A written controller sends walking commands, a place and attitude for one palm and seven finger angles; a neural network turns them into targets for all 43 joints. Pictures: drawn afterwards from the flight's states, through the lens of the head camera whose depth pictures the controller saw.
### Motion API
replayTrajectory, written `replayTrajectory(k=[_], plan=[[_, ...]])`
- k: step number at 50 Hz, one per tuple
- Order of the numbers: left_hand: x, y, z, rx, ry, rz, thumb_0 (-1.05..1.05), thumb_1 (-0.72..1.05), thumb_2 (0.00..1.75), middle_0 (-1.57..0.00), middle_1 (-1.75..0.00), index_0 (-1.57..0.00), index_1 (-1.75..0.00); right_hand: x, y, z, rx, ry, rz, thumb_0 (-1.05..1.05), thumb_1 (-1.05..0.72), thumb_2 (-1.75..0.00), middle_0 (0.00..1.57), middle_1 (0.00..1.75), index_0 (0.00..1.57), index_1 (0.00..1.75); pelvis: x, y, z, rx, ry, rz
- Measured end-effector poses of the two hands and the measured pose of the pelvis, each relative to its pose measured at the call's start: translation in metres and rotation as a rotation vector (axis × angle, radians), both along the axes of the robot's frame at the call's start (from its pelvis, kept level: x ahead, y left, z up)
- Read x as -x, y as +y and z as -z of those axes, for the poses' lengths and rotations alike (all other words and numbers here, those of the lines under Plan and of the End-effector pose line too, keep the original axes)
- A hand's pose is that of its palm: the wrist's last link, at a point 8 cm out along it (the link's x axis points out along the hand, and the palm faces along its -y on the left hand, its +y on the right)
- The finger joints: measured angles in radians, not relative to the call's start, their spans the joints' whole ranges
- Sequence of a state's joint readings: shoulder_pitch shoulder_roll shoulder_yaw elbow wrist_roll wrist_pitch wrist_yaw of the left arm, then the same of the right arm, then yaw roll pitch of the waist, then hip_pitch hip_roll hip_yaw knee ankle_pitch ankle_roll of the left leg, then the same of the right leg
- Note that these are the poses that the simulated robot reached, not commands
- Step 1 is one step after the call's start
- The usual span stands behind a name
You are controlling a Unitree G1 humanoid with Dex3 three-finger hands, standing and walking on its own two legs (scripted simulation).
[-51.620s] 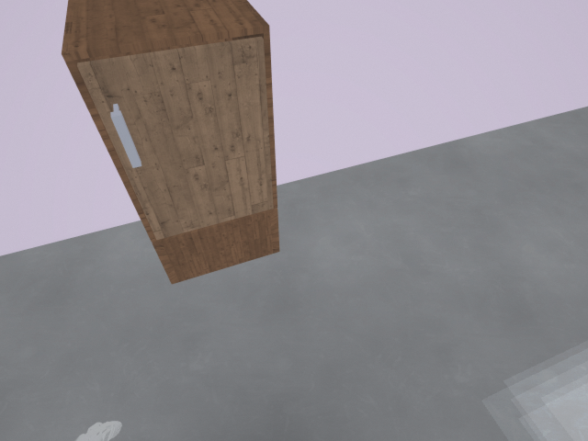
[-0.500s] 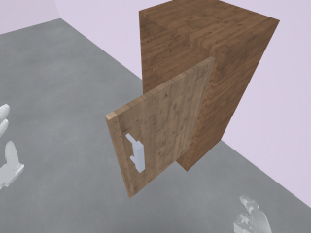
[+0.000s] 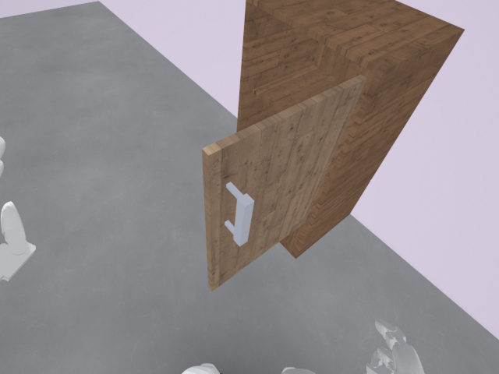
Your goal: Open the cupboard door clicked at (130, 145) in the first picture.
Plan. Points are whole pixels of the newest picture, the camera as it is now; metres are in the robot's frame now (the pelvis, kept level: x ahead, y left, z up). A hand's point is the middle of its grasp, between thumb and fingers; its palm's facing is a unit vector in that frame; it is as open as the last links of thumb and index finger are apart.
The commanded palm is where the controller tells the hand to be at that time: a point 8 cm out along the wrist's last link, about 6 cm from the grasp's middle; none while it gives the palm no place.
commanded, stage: step back with the hand held close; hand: left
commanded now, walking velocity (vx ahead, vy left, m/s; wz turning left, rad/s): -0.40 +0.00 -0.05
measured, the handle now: (236, 214) +0.41 +0.04 -0.03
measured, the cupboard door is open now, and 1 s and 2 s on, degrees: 89 89 89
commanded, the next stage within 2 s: stop stepping back and stand still in 0.32 s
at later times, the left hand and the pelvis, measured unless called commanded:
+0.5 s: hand out of the picture +0.09 +0.20 +0.20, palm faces +0.25 -0.81 -0.53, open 7.4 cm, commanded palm +0.05 +0.25 +0.19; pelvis -0.12 -0.03 +0.01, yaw -6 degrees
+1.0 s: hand out of the picture +0.01 +0.24 +0.20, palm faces +0.40 -0.76 -0.52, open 7.4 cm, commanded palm -0.04 +0.27 +0.19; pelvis -0.20 -0.02 +0.01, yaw -4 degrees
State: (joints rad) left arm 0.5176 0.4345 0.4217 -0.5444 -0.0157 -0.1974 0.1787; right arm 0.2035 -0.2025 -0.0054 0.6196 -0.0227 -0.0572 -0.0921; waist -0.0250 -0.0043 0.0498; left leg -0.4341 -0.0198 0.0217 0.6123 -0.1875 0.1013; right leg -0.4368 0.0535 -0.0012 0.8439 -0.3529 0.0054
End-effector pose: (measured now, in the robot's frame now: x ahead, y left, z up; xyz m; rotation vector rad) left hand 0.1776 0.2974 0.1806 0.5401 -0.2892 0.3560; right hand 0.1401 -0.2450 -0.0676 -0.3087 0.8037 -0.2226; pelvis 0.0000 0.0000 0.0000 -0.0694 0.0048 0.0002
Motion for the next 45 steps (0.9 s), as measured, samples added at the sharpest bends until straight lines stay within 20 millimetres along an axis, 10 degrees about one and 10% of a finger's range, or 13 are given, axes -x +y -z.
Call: replayTrajectory(k=[6,15,23,32,38,45], plan=[[0.014,0.010,-0.024,-0.021,-0.049,-0.004,0.02,0.89,0.90,-0.21,-0.30,-0.21,-0.30,0.003,0.018,-0.016,-0.026,-0.001,-0.037,0.02,-0.90,-0.90,0.20,0.30,0.20,0.30,0.006,0.000,-0.015,0.023,0.075,0.026],[0.027,-0.022,-0.005,0.051,0.045,0.122,0.02,0.89,0.90,-0.20,-0.30,-0.21,-0.30,0.011,0.018,-0.025,-0.050,-0.090,-0.093,0.01,-0.90,-0.90,0.21,0.30,0.20,0.30,0.054,-0.011,-0.016,0.005,0.113,0.073],[0.097,-0.059,-0.028,-0.087,0.019,0.219,0.02,0.89,0.90,-0.21,-0.31,-0.21,-0.30,0.076,-0.011,-0.008,-0.091,-0.098,-0.062,0.01,-0.90,-0.90,0.21,0.30,0.20,0.30,0.116,-0.030,-0.001,-0.040,0.052,0.092],[0.137,-0.020,-0.010,0.029,0.050,-0.063,0.01,0.89,0.90,-0.21,-0.31,-0.21,-0.31,0.168,-0.046,0.007,-0.053,0.021,0.090,0.01,-0.90,-0.90,0.20,0.30,0.20,0.30,0.128,-0.027,-0.010,-0.082,0.022,0.085],[0.142,-0.027,0.014,0.131,0.084,-0.023,0.02,0.89,0.90,-0.20,-0.30,-0.21,-0.30,0.193,-0.041,0.001,-0.026,-0.001,0.104,0.02,-0.90,-0.90,0.20,0.30,0.20,0.30,0.154,-0.015,-0.008,-0.081,-0.021,0.081],[0.177,-0.041,-0.029,-0.057,-0.028,0.115,0.02,0.89,0.90,-0.21,-0.31,-0.21,-0.30,0.205,-0.016,-0.010,-0.080,-0.136,0.067,0.01,-0.90,-0.90,0.20,0.30,0.20,0.30,0.185,-0.016,-0.007,-0.082,-0.029,0.077]])
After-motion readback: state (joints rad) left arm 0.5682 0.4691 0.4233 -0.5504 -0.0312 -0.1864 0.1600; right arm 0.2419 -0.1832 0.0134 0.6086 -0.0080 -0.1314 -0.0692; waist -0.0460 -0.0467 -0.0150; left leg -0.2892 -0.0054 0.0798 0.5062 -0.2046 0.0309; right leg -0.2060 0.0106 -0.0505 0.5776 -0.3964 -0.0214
